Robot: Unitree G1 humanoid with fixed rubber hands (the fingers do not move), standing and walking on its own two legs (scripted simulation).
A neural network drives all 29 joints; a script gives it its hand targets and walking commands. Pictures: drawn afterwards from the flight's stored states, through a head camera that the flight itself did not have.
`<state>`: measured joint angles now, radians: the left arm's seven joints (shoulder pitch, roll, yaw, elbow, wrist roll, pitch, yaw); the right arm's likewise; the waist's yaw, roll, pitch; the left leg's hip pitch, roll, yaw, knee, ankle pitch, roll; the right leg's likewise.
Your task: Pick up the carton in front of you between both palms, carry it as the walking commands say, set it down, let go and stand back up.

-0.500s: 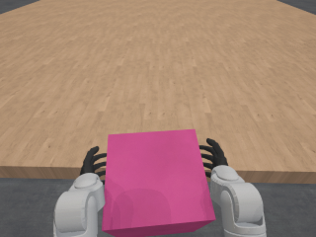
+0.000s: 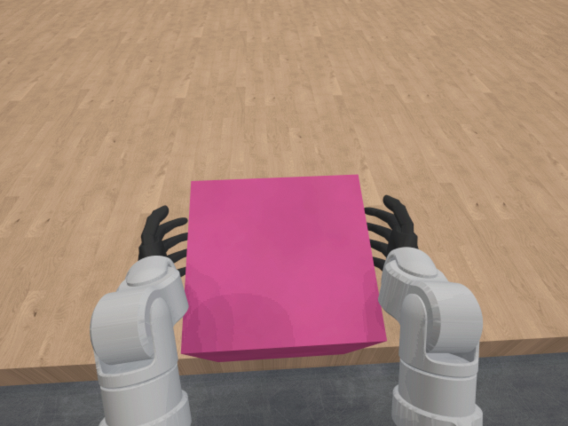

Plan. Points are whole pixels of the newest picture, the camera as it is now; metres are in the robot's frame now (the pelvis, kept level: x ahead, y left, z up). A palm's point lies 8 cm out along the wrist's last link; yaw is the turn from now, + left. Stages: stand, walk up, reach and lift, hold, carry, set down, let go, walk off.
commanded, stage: carry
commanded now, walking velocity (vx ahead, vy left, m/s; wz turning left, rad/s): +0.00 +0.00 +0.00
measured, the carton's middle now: (278, 280) +0.34 -0.01 +0.04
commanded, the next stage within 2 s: none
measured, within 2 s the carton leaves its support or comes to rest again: neither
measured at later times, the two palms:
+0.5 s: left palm (153, 147) +0.55 +0.18 +0.13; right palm (323, 134) +0.56 -0.10 +0.14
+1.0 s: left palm (122, 127) +0.61 +0.25 +0.13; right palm (281, 118) +0.63 -0.03 +0.13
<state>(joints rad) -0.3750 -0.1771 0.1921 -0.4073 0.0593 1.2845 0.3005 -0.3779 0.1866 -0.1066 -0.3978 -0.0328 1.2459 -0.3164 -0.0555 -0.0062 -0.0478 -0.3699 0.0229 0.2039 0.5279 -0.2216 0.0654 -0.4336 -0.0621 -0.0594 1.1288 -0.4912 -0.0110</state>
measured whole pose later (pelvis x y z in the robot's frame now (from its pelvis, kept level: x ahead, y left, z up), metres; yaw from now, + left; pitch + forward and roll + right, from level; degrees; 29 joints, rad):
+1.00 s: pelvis +0.28 +0.07 +0.00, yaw +5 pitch +4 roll -2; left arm -0.61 -0.20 0.31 -0.05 0.18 1.08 0.30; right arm -0.57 0.25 -0.29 -0.08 -0.15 1.05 -0.30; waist -0.01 0.02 -0.02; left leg -0.23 -0.03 0.09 0.53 -0.35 0.07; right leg -0.30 -0.03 -0.09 0.54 -0.24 -0.01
